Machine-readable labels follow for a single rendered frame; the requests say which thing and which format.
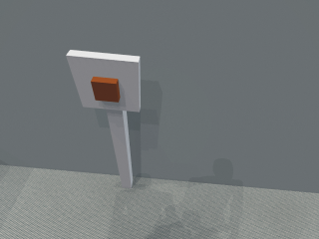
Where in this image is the button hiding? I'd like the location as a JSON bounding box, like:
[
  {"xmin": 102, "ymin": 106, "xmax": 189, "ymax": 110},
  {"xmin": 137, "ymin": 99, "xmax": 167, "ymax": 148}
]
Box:
[{"xmin": 91, "ymin": 77, "xmax": 121, "ymax": 103}]

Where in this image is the panel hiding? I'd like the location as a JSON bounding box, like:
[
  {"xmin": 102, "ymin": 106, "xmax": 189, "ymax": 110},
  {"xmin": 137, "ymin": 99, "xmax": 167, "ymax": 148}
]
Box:
[{"xmin": 66, "ymin": 50, "xmax": 141, "ymax": 189}]

